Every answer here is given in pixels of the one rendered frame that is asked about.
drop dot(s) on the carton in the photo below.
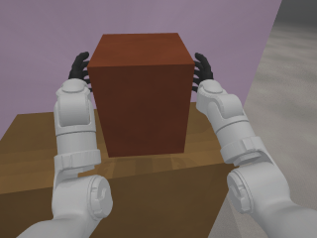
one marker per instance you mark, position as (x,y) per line
(142,85)

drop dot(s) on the robot right upper arm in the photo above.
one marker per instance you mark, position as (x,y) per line
(260,190)

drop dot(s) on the right robot forearm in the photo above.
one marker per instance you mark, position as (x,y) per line
(238,141)

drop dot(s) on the robot left hand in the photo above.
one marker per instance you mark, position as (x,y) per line
(77,68)

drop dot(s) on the pedestal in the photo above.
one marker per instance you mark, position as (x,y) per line
(154,196)

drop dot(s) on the robot right hand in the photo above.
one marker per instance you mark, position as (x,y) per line
(204,71)

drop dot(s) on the robot left upper arm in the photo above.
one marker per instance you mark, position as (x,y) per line
(79,204)

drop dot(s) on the left robot forearm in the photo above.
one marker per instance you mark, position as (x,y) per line
(74,124)

